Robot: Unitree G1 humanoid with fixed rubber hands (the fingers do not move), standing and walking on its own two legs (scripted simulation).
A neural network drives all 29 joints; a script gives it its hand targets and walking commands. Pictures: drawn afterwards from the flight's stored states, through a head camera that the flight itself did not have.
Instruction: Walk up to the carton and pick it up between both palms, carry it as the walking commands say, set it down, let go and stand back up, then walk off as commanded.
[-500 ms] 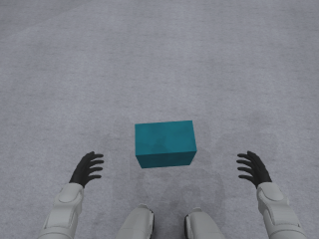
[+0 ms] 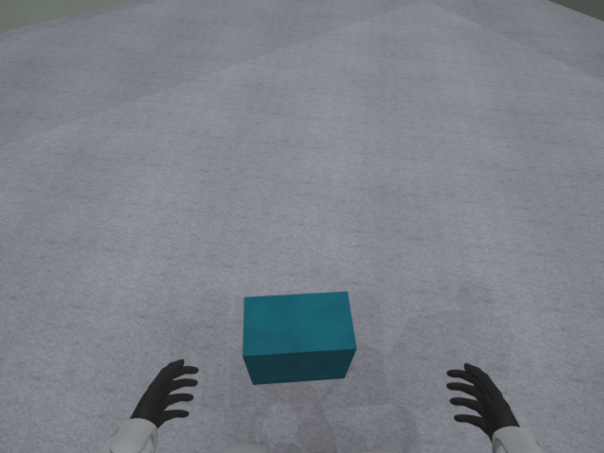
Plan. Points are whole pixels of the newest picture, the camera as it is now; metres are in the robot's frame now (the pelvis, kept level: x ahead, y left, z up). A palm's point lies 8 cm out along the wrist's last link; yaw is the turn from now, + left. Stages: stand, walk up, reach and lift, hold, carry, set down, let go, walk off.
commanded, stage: let go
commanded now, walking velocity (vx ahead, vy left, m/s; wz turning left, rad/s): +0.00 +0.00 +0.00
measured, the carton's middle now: (297, 340) +0.46 +0.03 -0.62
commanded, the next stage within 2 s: stand in 0.12 s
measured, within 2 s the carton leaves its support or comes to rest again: neither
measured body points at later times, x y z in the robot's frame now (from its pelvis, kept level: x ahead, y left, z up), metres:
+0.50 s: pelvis +0.06 +0.01 +0.00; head -0.03 +0.01 +0.44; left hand +0.17 +0.29 -0.09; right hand +0.17 -0.29 -0.09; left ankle +0.00 +0.12 -0.73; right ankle -0.02 -0.12 -0.73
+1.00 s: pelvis -0.04 +0.00 +0.00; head -0.11 +0.00 +0.45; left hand +0.02 +0.30 -0.11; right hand +0.00 -0.29 -0.12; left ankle +0.00 +0.12 -0.73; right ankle -0.02 -0.12 -0.73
